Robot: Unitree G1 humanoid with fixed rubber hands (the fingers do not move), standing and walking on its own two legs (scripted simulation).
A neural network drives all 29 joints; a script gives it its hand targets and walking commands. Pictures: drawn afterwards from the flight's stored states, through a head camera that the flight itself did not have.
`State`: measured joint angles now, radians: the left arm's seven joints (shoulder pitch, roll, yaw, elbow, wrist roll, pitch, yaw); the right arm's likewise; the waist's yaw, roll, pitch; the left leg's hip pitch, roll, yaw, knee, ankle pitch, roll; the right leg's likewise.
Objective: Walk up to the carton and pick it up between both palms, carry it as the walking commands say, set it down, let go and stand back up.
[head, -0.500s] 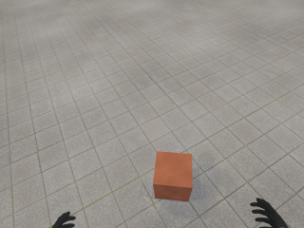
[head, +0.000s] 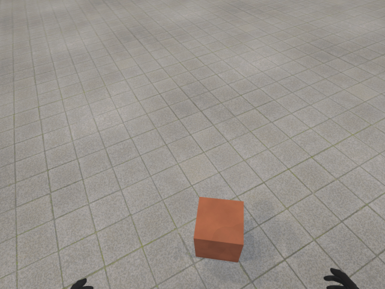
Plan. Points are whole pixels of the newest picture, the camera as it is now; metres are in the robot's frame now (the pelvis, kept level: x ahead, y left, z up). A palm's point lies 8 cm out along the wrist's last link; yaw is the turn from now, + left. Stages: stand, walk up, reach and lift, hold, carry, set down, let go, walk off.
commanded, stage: stand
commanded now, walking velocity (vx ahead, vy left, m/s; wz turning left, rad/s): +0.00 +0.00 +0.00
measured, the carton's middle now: (218, 230) +0.50 -0.07 -0.65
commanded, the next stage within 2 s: none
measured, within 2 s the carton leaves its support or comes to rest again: neither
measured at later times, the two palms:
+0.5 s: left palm out of the picture +0.08 +0.31 -0.10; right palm out of the picture +0.08 -0.30 -0.10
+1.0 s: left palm out of the picture +0.07 +0.31 -0.10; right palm out of the picture +0.07 -0.31 -0.10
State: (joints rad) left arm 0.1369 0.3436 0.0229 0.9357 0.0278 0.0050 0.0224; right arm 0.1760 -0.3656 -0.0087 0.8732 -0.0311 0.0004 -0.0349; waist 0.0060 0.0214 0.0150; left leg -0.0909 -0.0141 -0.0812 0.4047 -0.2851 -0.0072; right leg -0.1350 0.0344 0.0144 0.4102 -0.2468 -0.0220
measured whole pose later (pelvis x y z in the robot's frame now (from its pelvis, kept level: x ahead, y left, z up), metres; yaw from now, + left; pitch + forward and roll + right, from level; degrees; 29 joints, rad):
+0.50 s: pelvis -0.01 +0.00 +0.00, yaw +0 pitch -2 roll +0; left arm 0.12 0.37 0.02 1.02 0.02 0.00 0.01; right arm 0.17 -0.38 0.00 0.96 -0.03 -0.01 -0.03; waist 0.01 0.02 0.02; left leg -0.08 -0.02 -0.08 0.35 -0.24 -0.01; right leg -0.12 0.03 0.02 0.36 -0.20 -0.02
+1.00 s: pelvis -0.02 +0.00 +0.00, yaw +0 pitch -3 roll +0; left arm 0.11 0.38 0.01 1.06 0.02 -0.01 0.01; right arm 0.15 -0.39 0.00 1.01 -0.02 -0.01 -0.02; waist 0.01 0.01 0.03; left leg -0.07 -0.02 -0.08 0.33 -0.22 -0.01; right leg -0.11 0.02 0.02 0.34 -0.18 -0.01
